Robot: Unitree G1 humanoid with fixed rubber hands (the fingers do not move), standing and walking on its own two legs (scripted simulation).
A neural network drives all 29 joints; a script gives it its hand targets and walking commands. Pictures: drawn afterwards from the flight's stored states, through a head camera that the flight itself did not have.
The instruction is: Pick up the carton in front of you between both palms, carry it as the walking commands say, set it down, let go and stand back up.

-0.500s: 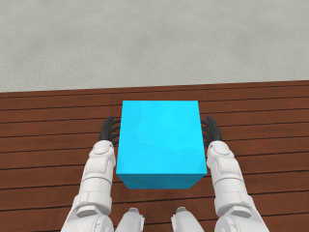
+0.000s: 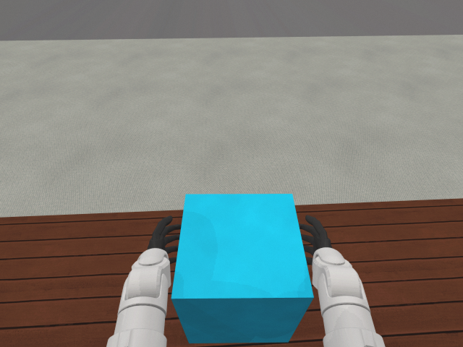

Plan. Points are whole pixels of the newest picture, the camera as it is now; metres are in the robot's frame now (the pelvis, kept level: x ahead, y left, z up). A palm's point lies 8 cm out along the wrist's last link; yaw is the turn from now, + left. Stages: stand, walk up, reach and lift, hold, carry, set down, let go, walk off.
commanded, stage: reach and lift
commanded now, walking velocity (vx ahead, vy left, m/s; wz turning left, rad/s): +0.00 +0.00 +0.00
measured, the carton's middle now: (238, 271) +0.30 +0.00 -0.05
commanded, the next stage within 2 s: hold in 0.94 s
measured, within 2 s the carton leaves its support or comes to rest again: neither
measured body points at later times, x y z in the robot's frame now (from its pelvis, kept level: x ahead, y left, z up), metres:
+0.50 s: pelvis -0.01 +0.00 +0.00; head -0.03 +0.00 +0.45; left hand +0.30 +0.15 +0.02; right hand +0.30 -0.15 +0.02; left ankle +0.01 +0.13 -0.74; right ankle +0.01 -0.13 -0.74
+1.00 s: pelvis +0.00 +0.00 +0.01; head -0.03 +0.00 +0.46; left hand +0.30 +0.15 +0.04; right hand +0.30 -0.15 +0.04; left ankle +0.01 +0.13 -0.74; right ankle +0.01 -0.13 -0.74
